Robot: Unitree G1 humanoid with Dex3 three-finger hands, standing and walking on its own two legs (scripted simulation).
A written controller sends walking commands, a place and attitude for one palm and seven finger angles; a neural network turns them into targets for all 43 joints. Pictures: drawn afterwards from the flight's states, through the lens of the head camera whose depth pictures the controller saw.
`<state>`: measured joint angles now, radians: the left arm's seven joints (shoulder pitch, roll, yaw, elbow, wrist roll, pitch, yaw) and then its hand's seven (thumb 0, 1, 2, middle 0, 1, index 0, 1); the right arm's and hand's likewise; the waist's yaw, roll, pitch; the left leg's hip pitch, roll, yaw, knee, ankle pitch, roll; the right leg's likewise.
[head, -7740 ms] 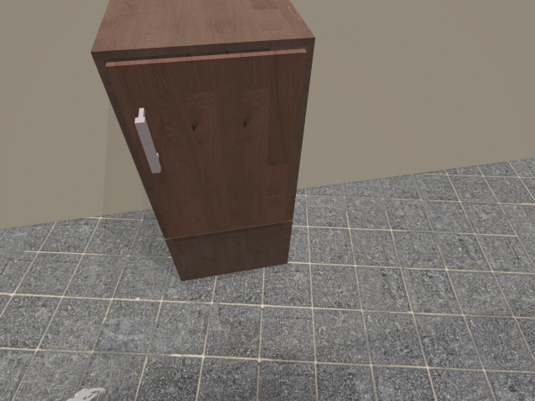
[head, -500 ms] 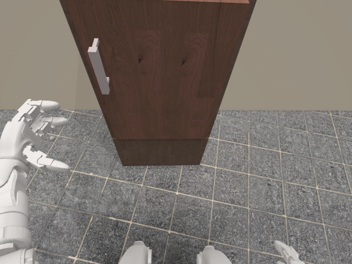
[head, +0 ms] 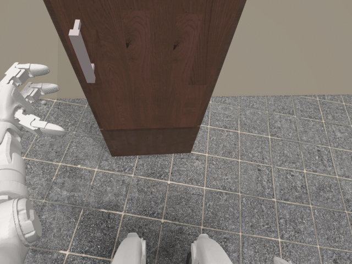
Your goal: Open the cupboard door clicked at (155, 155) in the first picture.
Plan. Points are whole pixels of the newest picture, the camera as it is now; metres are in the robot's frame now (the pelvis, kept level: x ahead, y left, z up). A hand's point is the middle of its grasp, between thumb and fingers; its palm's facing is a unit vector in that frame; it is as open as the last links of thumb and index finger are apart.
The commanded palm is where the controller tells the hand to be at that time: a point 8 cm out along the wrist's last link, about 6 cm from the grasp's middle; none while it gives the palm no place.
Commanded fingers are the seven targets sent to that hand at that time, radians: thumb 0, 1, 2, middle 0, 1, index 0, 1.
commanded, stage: move the hooked fingers beside the handle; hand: left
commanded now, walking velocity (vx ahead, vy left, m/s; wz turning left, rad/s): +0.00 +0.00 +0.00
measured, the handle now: (84, 53) +0.60 +0.22 +0.07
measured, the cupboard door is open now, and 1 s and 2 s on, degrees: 0 0 0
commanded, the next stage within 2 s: slide the fingers in behind the handle in 1.40 s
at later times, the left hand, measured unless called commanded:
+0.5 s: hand (52, 74) +0.52 +0.28 +0.07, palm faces +0.04 -1.00 +0.00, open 14.0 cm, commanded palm +0.51 +0.32 +0.06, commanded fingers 0.00 -0.50 0.30 -0.30 -1.20 -0.30 -1.20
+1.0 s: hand (53, 69) +0.55 +0.29 +0.06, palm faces +0.04 -1.00 -0.01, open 14.0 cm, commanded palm +0.54 +0.31 +0.06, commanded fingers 0.00 -0.50 0.30 -0.30 -1.20 -0.30 -1.20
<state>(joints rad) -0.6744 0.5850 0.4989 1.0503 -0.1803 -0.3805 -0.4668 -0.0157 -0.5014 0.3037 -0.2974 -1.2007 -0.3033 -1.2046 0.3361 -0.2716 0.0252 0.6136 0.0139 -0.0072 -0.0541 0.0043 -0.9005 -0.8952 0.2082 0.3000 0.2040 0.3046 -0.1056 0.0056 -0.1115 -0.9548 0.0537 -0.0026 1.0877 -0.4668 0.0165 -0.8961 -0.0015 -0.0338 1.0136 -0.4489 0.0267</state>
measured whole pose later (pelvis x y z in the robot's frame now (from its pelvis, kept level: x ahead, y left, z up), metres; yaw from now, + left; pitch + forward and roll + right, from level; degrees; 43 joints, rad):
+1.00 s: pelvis +0.01 +0.02 -0.02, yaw -2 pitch +28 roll -7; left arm -1.02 0.84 0.56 1.21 -0.05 -0.28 -0.45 -0.02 -0.50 0.30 -0.30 -1.20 -0.30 -1.20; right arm 0.41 -0.26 0.08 0.60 -0.02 0.10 -0.02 0.00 -0.90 -0.90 0.21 0.30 0.20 0.30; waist -0.22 0.03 -0.08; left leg -1.18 0.08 -0.03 1.18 -0.50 0.03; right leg -1.08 0.03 -0.05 1.04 -0.45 0.04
